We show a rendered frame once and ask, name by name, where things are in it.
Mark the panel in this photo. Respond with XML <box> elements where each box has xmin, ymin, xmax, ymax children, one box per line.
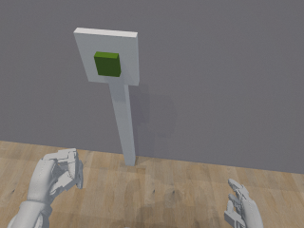
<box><xmin>73</xmin><ymin>28</ymin><xmax>140</xmax><ymax>166</ymax></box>

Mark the right robot hand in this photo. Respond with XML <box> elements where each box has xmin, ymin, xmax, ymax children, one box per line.
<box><xmin>224</xmin><ymin>179</ymin><xmax>264</xmax><ymax>228</ymax></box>

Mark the left robot hand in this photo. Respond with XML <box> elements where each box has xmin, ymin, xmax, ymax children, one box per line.
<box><xmin>27</xmin><ymin>148</ymin><xmax>84</xmax><ymax>205</ymax></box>

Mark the button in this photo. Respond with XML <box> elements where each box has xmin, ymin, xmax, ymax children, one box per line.
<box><xmin>94</xmin><ymin>51</ymin><xmax>122</xmax><ymax>77</ymax></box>

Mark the robot left forearm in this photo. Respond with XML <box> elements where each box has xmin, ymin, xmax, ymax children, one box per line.
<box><xmin>7</xmin><ymin>199</ymin><xmax>53</xmax><ymax>228</ymax></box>

